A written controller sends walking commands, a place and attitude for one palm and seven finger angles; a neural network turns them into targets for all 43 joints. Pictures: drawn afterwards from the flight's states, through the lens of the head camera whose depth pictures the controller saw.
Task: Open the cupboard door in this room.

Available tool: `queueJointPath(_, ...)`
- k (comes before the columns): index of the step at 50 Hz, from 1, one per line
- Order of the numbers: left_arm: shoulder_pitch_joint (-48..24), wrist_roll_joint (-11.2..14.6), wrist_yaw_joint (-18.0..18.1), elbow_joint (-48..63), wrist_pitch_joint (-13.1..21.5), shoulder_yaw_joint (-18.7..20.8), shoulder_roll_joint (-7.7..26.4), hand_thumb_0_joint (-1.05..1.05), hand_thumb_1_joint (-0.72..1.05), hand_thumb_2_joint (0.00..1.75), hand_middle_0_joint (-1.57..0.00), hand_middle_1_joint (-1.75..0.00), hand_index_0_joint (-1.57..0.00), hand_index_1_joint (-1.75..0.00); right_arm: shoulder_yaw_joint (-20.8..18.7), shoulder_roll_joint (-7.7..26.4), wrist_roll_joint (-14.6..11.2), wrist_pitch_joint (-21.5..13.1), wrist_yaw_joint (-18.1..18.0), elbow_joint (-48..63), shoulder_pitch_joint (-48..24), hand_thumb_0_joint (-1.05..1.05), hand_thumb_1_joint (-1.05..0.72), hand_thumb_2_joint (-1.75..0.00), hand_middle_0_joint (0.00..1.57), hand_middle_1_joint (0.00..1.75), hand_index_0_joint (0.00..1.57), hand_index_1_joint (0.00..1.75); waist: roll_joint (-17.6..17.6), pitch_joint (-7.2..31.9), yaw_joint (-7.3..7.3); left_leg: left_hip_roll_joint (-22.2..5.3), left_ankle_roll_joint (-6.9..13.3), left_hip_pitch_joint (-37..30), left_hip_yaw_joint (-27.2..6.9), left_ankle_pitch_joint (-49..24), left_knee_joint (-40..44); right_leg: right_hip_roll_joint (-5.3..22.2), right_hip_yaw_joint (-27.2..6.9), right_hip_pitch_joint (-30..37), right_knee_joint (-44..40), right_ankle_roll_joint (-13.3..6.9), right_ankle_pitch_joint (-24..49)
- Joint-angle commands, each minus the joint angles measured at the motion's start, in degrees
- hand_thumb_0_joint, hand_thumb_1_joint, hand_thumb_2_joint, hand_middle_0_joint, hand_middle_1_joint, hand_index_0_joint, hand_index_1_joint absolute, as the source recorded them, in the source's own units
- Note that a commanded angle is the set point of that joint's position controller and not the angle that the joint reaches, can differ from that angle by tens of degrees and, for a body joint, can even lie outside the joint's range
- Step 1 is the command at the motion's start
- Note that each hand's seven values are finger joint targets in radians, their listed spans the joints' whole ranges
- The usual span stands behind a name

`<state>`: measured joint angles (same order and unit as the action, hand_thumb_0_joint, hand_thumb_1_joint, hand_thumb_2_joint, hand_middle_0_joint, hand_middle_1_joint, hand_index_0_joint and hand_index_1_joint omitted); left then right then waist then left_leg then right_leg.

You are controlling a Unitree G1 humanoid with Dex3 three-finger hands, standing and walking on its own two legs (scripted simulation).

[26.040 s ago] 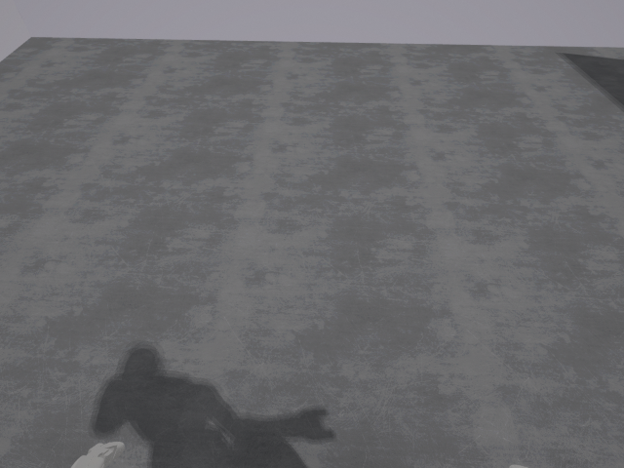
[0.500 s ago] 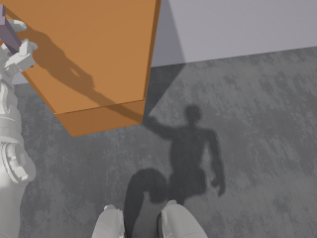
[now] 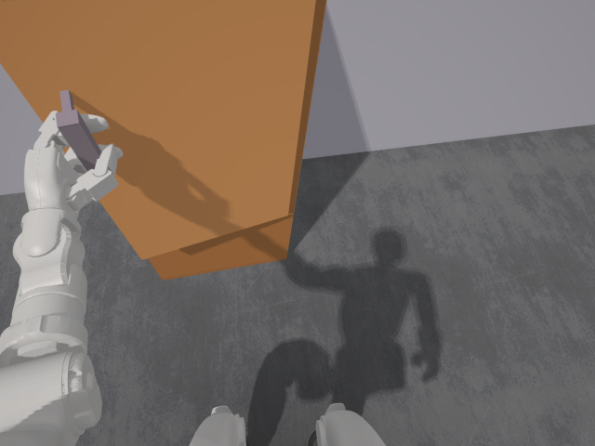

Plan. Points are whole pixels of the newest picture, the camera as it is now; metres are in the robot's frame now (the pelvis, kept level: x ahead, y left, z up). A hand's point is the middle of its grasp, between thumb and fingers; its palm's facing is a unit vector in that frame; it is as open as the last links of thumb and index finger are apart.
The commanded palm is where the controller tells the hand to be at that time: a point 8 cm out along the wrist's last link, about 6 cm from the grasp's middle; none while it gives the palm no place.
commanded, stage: pull the door open along its arc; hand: left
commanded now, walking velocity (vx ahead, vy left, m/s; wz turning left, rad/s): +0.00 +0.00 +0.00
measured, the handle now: (87, 141) +0.51 +0.26 +0.06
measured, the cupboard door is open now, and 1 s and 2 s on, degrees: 10 48 49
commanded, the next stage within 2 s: open thumb and fingers to let go in 0.54 s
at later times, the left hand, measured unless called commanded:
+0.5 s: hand (214, 264) +0.33 +0.09 +0.07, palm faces +0.49 -0.87 +0.03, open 6.4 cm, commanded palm +0.25 +0.13 +0.05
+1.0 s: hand (239, 269) +0.32 +0.06 +0.06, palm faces +0.54 -0.84 -0.04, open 9.3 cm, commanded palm +0.27 +0.11 +0.05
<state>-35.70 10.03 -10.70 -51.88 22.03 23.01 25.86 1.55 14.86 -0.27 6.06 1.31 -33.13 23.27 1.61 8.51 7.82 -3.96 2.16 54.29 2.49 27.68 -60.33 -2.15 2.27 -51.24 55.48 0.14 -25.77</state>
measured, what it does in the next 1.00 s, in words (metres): shifts its weight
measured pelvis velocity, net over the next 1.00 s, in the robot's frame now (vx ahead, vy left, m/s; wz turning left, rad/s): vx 0.00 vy -0.07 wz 0.12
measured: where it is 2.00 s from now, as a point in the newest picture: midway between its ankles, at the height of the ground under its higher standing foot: outside the picture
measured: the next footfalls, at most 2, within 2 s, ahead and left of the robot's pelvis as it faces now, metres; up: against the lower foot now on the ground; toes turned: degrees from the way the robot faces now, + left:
none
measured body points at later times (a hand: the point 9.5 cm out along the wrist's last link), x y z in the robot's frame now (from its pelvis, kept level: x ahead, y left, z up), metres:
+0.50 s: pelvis +0.01 -0.03 +0.01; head +0.05 -0.02 +0.46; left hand +0.29 +0.13 +0.07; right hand +0.19 -0.22 -0.09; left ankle +0.00 +0.09 -0.67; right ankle +0.00 -0.13 -0.67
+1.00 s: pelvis +0.00 -0.07 +0.01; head +0.05 -0.09 +0.46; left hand +0.29 +0.10 +0.06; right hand +0.18 -0.28 -0.11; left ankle +0.00 +0.09 -0.67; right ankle +0.00 -0.13 -0.67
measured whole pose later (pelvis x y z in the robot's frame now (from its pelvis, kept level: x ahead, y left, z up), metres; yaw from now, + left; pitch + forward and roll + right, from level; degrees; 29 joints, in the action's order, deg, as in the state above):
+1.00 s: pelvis +0.00 -0.07 +0.01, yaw +7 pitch +13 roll +2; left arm -5.4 -3.8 34.6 -20.5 16.8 -4.2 -5.1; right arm -0.6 11.2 4.9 0.5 0.1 -36.6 11.5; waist 1.2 9.0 0.7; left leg -1.4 -2.3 43.1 -2.1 24.3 -54.2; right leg -0.1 6.8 -41.4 56.7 -5.3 -28.9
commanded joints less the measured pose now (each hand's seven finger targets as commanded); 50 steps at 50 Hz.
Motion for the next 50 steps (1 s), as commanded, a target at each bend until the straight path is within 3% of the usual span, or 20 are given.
queueJointPath(1,-2.5,2.0,0.3,16.9,3.0,-2.8,4.4,0.0,0.9,0.9,-0.4,-1.35,-0.4,-1.35,-4.4,9.1,-0.4,-2.3,0.0,5.8,4.0,0.0,-0.9,-0.9,0.2,0.3,0.2,0.3,1.5,21.9,-3.52,2.3,-0.7,-20.6,-2.8,-28.8,7.8,-1.8,1.2,14.3,-5.4,-0.8,25.5)
queueJointPath(2,-1.0,5.7,8.6,21.2,2.6,4.7,2.3,0.0,0.9,0.9,-0.4,-1.35,-0.4,-1.35,-4.3,7.7,0.3,-3.0,0.2,6.6,1.9,0.0,-0.9,-0.9,0.2,0.3,0.2,0.3,2.0,21.8,-8.25,2.6,-1.4,-19.1,-2.7,-29.7,8.9,-1.4,2.0,15.5,-5.3,-0.8,24.8)
queueJointPath(3,3.2,4.2,13.1,22.9,2.4,-0.2,-2.7,0.0,0.9,0.9,-0.4,-1.35,-0.4,-1.35,-4.2,7.4,0.5,-3.9,0.7,6.5,1.3,0.0,-0.9,-0.9,0.2,0.3,0.2,0.3,2.7,20.3,-6.86,2.2,-1.9,-20.2,-3.2,-30.3,9.1,-1.5,2.5,13.8,-5.0,-0.7,23.4)
queueJointPath(4,6.5,4.1,15.9,24.6,2.1,-2.4,-7.0,0.0,0.9,0.9,-0.4,-1.35,-0.4,-1.35,-4.2,7.0,0.4,-4.3,1.2,6.3,0.6,0.0,-0.9,-0.9,0.2,0.3,0.2,0.3,3.7,19.2,-6.64,1.8,-2.4,-21.2,-3.2,-32.0,9.1,-1.3,2.6,12.4,-4.9,-0.7,23.1)
queueJointPath(7,12.2,0.4,23.9,32.6,2.1,-6.6,-12.2,0.0,0.9,0.9,-0.4,-1.35,-0.4,-1.35,-4.5,6.5,1.6,-4.7,2.6,6.4,-0.6,0.0,-0.9,-0.9,0.2,0.3,0.2,0.3,3.5,20.7,-7.34,1.4,-3.3,-24.1,-3.5,-36.8,9.1,-1.0,3.0,13.1,-3.7,-1.0,23.7)
queueJointPath(9,15.5,-3.6,29.5,35.7,1.7,-10.1,-15.7,0.0,0.9,0.9,-0.4,-1.35,-0.4,-1.35,-4.5,5.8,2.5,-4.8,3.3,6.8,-1.8,0.0,-0.9,-0.9,0.2,0.3,0.2,0.3,1.7,20.4,-7.44,1.3,-3.2,-24.0,-3.3,-37.2,8.9,-0.7,2.8,14.3,-3.3,-1.1,24.6)
queueJointPath(13,19.8,-9.1,39.0,40.8,0.2,-15.4,-21.6,0.0,0.9,0.9,-0.4,-1.35,-0.4,-1.35,-4.6,5.0,3.1,-4.8,3.7,8.0,-5.7,0.0,-0.9,-0.9,0.2,0.3,0.2,0.3,-2.9,18.3,-7.55,1.8,-2.8,-21.9,-3.4,-29.6,10.1,-0.2,2.7,17.1,-3.9,-1.6,22.2)
queueJointPath(16,20.9,-12.8,43.8,43.4,-1.1,-21.9,-28.0,0.0,0.9,0.9,-0.4,-1.35,-0.4,-1.35,-4.3,3.8,3.6,-5.0,3.5,8.5,-8.6,0.0,-0.9,-0.9,0.2,0.3,0.2,0.3,-1.9,16.5,-7.35,2.3,-2.7,-21.4,-3.2,-25.0,10.8,0.5,2.7,17.2,-4.4,-1.8,20.2)
queueJointPath(17,22.1,-13.3,45.4,43.0,-1.7,-21.4,-28.3,0.0,0.9,0.9,-0.4,-1.35,-0.4,-1.35,-4.2,3.5,3.8,-5.1,3.2,8.5,-9.5,0.0,-0.9,-0.9,0.2,0.3,0.2,0.3,-3.2,16.0,-7.69,2.5,-2.6,-21.0,-3.1,-23.4,11.0,0.5,2.8,17.8,-4.8,-1.9,19.4)
queueJointPath(18,23.8,-14.5,46.1,42.9,-2.1,-22.0,-27.9,0.0,0.9,0.9,-0.4,-1.35,-0.4,-1.35,-4.1,3.4,4.1,-5.3,2.8,8.6,-9.8,0.0,-0.9,-0.9,0.2,0.3,0.2,0.3,-5.6,15.1,-7.59,2.6,-2.4,-20.1,-3.1,-22.0,10.9,0.4,2.5,18.3,-5.5,-1.9,19.0)
queueJointPath(22,29.2,-17.2,46.4,48.0,-3.2,-27.8,-32.4,0.0,0.9,0.9,-0.4,-1.35,-0.4,-1.35,-3.5,1.6,4.5,-5.7,1.9,9.5,-12.5,0.0,-0.9,-0.9,0.2,0.3,0.2,0.3,-3.6,15.0,-8.14,3.3,-2.2,-21.2,-2.0,-20.5,11.1,1.2,1.9,20.3,-6.7,-2.3,19.6)
queueJointPath(24,36.0,-17.2,45.8,50.6,-4.2,-29.5,-33.7,0.0,0.9,0.9,-0.4,-1.35,-0.4,-1.35,-3.3,0.9,4.5,-6.0,1.7,10.2,-13.4,0.0,-0.9,-0.9,0.2,0.3,0.2,0.3,-4.9,15.1,-8.99,3.4,-2.1,-21.6,-1.7,-21.5,11.2,1.4,1.6,22.9,-7.5,-2.4,22.1)
queueJointPath(25,36.2,-17.2,45.7,51.6,-4.7,-30.9,-34.5,0.0,0.9,0.9,-0.4,-1.35,-0.4,-1.35,-3.1,0.7,4.4,-6.1,1.5,10.3,-14.1,0.0,-0.9,-0.9,0.2,0.3,0.2,0.3,-4.5,14.1,-8.44,3.4,-2.1,-21.8,-1.6,-21.4,11.0,1.5,1.4,22.6,-7.8,-2.3,22.5)
queueJointPath(28,30.4,-18.1,46.7,50.0,-6.0,-33.2,-36.3,0.0,0.9,0.9,-0.4,-1.35,-0.4,-1.35,-2.6,0.4,4.8,-6.9,0.7,9.4,-15.0,0.0,-0.9,-0.9,0.2,0.3,0.2,0.3,-5.8,9.4,-6.57,3.6,-1.9,-19.7,-2.7,-17.1,10.3,1.9,0.9,19.3,-9.2,-1.8,18.1)
queueJointPath(31,23.7,-18.4,48.4,46.8,-6.6,-33.8,-38.2,0.0,0.9,0.9,-0.4,-1.35,-0.4,-1.35,-2.3,0.1,5.2,-8.0,0.4,8.0,-16.5,0.0,-0.9,-0.9,0.2,0.3,0.2,0.3,-4.1,8.4,-5.91,4.1,-1.9,-19.1,-3.0,-14.7,9.1,2.4,0.3,16.0,-9.4,-1.7,14.5)
queueJointPath(32,18.0,-18.3,49.1,45.6,-6.2,-31.5,-35.5,0.0,0.9,0.9,-0.4,-1.35,-0.4,-1.35,-2.3,0.4,5.3,-8.0,0.0,7.0,-16.3,0.0,-0.9,-0.9,0.2,0.3,0.2,0.3,-5.6,8.4,-5.1,4.1,-1.8,-18.0,-3.3,-13.7,8.5,2.8,-0.3,15.1,-9.6,-1.3,13.5)
queueJointPath(36,18.9,-17.7,49.1,44.5,-5.3,-28.3,-32.8,0.0,0.62,0.78,-0.38,-1.32,-0.38,-1.32,-2.6,-0.4,5.6,-8.4,-0.9,6.2,-16.3,0.0,-0.9,-0.9,0.2,0.3,0.2,0.3,-6.2,13.8,-6.69,5.1,-1.9,-16.2,-2.9,-13.3,7.6,4.9,-4.6,20.5,-11.2,0.1,18.0)
queueJointPath(39,19.7,-17.8,47.7,45.1,-4.5,-29.1,-32.7,0.0,0.41,0.69,-0.36,-1.3,-0.36,-1.3,-3.1,-0.4,5.6,-8.4,-1.1,6.0,-15.2,0.0,-0.9,-0.9,0.2,0.3,0.2,0.3,-7.2,16.8,-6.44,5.0,-1.9,-15.1,-2.8,-15.1,7.0,5.7,-6.0,23.9,-10.4,0.9,25.1)
queueJointPath(43,17.1,-16.3,46.1,43.0,-3.5,-28.5,-31.5,0.0,0.13,0.57,-0.35,-1.27,-0.35,-1.27,-3.2,0.1,5.3,-8.4,-1.5,4.9,-15.1,0.0,-0.9,-0.9,0.2,0.3,0.2,0.3,-9.9,14.0,-5.12,4.9,-1.9,-12.7,-3.6,-12.6,6.9,6.9,-8.4,24.2,-12.3,1.8,23.6)
queueJointPath(50,17.3,-13.5,44.8,42.0,-1.1,-24.9,-28.7,0.0,-0.36,0.36,-0.31,-1.22,-0.31,-1.22,-3.6,0.6,5.0,-8.6,-1.5,4.4,-15.2,0.0,-0.9,-0.9,0.2,0.3,0.2,0.3,-10.5,14.8,-6.26,5.1,-2.1,-11.1,-3.9,-11.0,7.4,8.0,-10.8,26.5,-13.6,2.4,22.4)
